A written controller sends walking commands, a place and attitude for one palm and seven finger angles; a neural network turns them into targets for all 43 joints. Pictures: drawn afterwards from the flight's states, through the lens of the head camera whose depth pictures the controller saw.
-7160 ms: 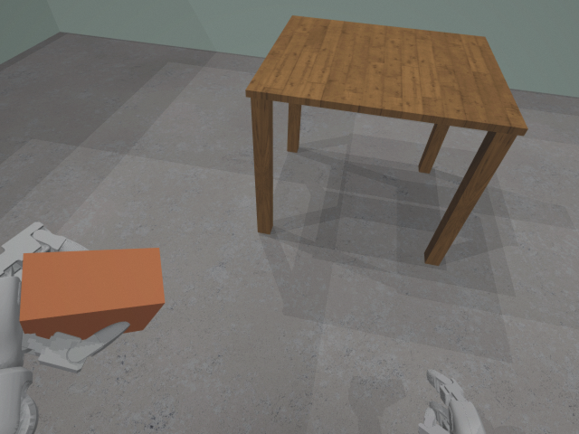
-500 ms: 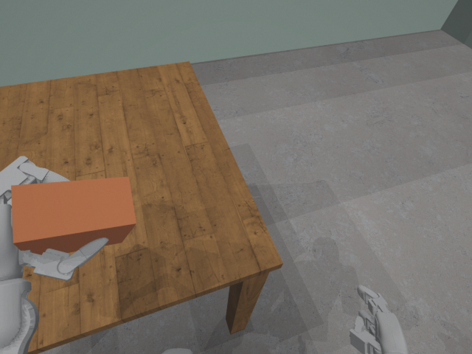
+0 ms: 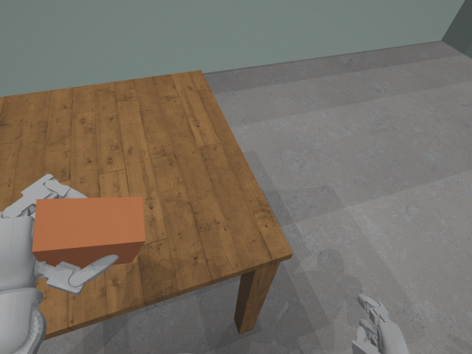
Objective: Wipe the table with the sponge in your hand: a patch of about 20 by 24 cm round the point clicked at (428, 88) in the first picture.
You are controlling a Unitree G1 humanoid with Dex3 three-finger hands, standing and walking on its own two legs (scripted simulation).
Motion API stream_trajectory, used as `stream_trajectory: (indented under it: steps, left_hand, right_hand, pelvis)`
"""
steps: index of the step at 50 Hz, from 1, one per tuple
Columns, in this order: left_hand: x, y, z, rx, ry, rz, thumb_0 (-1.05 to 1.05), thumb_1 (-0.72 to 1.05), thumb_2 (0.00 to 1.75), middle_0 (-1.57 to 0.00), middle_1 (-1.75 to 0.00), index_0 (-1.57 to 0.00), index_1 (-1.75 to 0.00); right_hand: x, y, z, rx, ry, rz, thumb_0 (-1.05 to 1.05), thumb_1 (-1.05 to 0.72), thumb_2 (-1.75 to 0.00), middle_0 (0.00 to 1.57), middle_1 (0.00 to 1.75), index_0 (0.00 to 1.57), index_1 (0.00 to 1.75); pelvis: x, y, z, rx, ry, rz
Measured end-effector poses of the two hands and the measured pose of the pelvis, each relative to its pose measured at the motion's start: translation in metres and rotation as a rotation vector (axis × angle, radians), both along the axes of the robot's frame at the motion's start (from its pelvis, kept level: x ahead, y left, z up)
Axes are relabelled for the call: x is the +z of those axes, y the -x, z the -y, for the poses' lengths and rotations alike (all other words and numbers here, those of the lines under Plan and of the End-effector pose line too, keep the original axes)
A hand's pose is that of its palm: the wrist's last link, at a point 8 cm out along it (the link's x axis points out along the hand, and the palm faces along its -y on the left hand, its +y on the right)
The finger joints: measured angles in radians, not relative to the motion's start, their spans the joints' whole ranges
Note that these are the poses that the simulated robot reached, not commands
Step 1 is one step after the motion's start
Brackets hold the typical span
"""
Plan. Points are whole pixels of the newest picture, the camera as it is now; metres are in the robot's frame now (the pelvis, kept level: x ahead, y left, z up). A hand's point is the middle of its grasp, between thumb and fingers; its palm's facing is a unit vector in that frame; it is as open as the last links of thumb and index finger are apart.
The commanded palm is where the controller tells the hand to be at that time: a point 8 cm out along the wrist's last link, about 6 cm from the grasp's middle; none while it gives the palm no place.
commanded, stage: come to a stop and stand still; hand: left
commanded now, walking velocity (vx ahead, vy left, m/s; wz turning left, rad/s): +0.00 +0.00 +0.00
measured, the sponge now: (107, 235) +0.23 +0.21 +0.12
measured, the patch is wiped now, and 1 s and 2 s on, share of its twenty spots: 0.00 0.00 0.00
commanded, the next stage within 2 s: look again from close up in 1.16 s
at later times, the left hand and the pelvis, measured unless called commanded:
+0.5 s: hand (17, 232) +0.21 +0.30 +0.15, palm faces +0.45 -0.82 -0.34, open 9.8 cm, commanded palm +0.15 +0.32 +0.18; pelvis +0.00 +0.03 +0.00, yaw +3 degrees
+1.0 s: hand (63, 208) +0.25 +0.26 +0.16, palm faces +0.40 -0.83 -0.39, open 9.8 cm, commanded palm +0.19 +0.29 +0.18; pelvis +0.04 +0.00 +0.00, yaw +2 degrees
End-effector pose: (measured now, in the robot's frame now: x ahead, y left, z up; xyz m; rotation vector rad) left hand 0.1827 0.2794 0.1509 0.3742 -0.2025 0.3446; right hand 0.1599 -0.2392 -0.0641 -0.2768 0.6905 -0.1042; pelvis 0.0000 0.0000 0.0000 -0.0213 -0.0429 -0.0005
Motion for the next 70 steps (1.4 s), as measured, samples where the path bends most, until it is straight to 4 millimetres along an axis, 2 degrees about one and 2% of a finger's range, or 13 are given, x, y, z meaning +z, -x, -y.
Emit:
stream_trajectory:
  steps: [2,4,10,13,17,21,26,33,42,50,56,70]
  left_hand:
    - [0.001,0.001,0.006,-0.076,-0.003,0.021,-0.01,-0.47,1.0,-0.78,-1.33,-0.78,-1.33]
    - [0.007,0.001,0.0,-0.112,-0.041,0.052,-0.01,-0.47,1.0,-0.78,-1.33,-0.78,-1.33]
    - [0.033,0.005,-0.05,-0.017,-0.181,0.159,-0.01,-0.47,1.0,-0.78,-1.33,-0.78,-1.33]
    - [0.036,0.014,-0.063,0.031,-0.188,0.166,-0.01,-0.47,1.0,-0.78,-1.33,-0.78,-1.33]
    - [0.023,0.024,-0.06,0.042,-0.128,0.127,-0.01,-0.47,1.0,-0.78,-1.33,-0.78,-1.33]
    - [0.011,0.024,-0.055,0.049,-0.075,0.097,-0.01,-0.47,1.0,-0.78,-1.33,-0.78,-1.33]
    - [0.017,0.014,-0.055,0.06,-0.08,0.122,-0.01,-0.48,1.0,-0.78,-1.33,-0.78,-1.33]
    - [0.036,-0.001,-0.042,0.035,-0.117,0.162,-0.01,-0.48,1.01,-0.78,-1.33,-0.78,-1.33]
    - [0.016,-0.015,-0.027,0.026,-0.088,0.018,-0.01,-0.48,1.01,-0.78,-1.33,-0.78,-1.33]
    - [0.023,-0.023,-0.017,0.031,-0.089,0.031,-0.01,-0.48,1.01,-0.78,-1.33,-0.78,-1.33]
    - [0.023,-0.028,-0.013,0.034,-0.086,0.016,-0.01,-0.48,1.01,-0.78,-1.33,-0.78,-1.33]
    - [0.02,-0.025,-0.018,0.051,-0.068,0.004,-0.01,-0.48,1.01,-0.78,-1.33,-0.78,-1.33]
  right_hand:
    - [0.006,0.007,-0.003,-0.025,0.021,0.01,0.01,-0.9,-0.9,0.2,0.3,0.2,0.3]
    - [0.012,0.013,-0.009,-0.048,0.035,0.016,0.01,-0.9,-0.9,0.2,0.3,0.2,0.3]
    - [0.012,0.018,-0.032,-0.025,0.021,0.008,0.01,-0.9,-0.9,0.2,0.3,0.2,0.3]
    - [0.007,0.016,-0.045,0.008,-0.001,-0.005,0.01,-0.9,-0.9,0.2,0.3,0.2,0.3]
    - [0.001,0.008,-0.061,0.057,-0.026,-0.014,0.01,-0.9,-0.9,0.2,0.3,0.2,0.3]
    - [0.0,-0.006,-0.074,0.102,-0.037,-0.007,0.01,-0.9,-0.9,0.2,0.3,0.2,0.3]
    - [0.006,-0.026,-0.082,0.13,-0.049,0.037,0.01,-0.9,-0.9,0.2,0.3,0.21,0.3]
    - [0.014,-0.045,-0.072,0.122,-0.065,0.083,0.01,-0.9,-0.9,0.2,0.3,0.21,0.3]
    - [0.008,-0.044,-0.034,0.044,-0.029,0.02,0.01,-0.9,-0.9,0.2,0.3,0.2,0.3]
    - [0.004,-0.045,-0.011,0.0,-0.005,-0.014,0.01,-0.9,-0.9,0.2,0.3,0.2,0.3]
    - [0.004,-0.051,-0.01,-0.014,-0.022,-0.003,0.01,-0.9,-0.9,0.2,0.3,0.2,0.3]
    - [0.003,-0.057,-0.025,0.007,-0.037,-0.011,0.01,-0.9,-0.9,0.2,0.3,0.2,0.3]
  pelvis:
    - [0.0,0.001,-0.005,-0.006,0.003,0.002]
    - [0.0,0.003,-0.01,-0.005,0.008,0.001]
    - [-0.001,0.009,-0.021,0.028,0.018,-0.015]
    - [-0.001,0.008,-0.026,0.03,0.02,-0.018]
    - [-0.001,0.003,-0.033,0.036,0.02,-0.019]
    - [-0.001,-0.001,-0.035,0.047,0.016,-0.014]
    - [0.0,-0.005,-0.032,0.045,0.015,-0.008]
    - [0.003,-0.013,-0.024,0.039,0.011,-0.022]
    - [0.005,-0.029,-0.011,0.039,0.008,-0.04]
    - [0.005,-0.038,-0.003,0.039,0.006,-0.039]
    - [0.005,-0.041,-0.001,0.035,0.004,-0.04]
    - [0.005,-0.042,-0.004,0.038,0.003,-0.037]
